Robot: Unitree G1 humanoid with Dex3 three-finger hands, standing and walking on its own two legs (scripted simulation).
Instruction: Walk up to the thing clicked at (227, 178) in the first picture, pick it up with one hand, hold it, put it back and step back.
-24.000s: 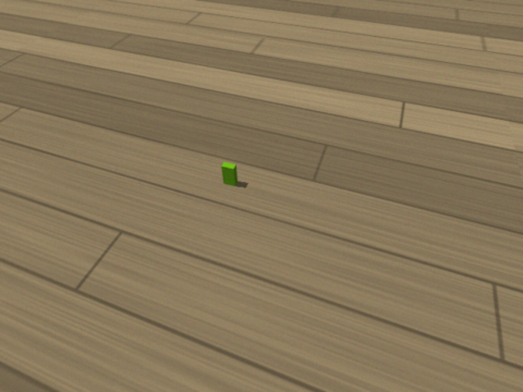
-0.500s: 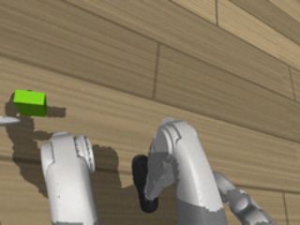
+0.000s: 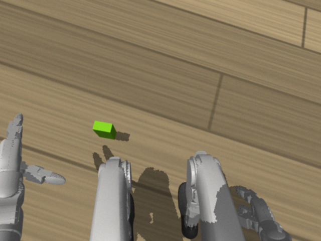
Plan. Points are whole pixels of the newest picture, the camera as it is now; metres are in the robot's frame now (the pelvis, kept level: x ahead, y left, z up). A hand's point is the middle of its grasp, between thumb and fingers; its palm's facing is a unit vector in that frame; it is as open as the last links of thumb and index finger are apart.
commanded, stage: home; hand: left
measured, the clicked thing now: (105, 130) +0.45 +0.20 -0.39
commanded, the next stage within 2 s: none
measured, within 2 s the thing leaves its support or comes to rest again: neither
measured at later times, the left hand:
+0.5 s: hand (21, 172) +0.27 +0.21 +0.12, palm faces +0.16 -0.92 -0.36, open 17.1 cm
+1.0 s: hand out of the picture +0.23 +0.19 +0.21, palm faces +0.17 -0.94 -0.30, open 17.2 cm
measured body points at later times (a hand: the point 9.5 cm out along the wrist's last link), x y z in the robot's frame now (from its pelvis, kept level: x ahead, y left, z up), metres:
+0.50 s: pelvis +0.06 -0.02 +0.21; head +0.15 +0.01 +0.66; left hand +0.26 +0.26 +0.15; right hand +0.24 -0.26 +0.13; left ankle +0.08 +0.11 -0.42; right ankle +0.11 -0.13 -0.42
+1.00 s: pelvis +0.08 +0.00 +0.27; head +0.11 +0.00 +0.72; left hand +0.22 +0.24 +0.23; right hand +0.27 -0.22 +0.20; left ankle +0.08 +0.11 -0.42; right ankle +0.11 -0.13 -0.42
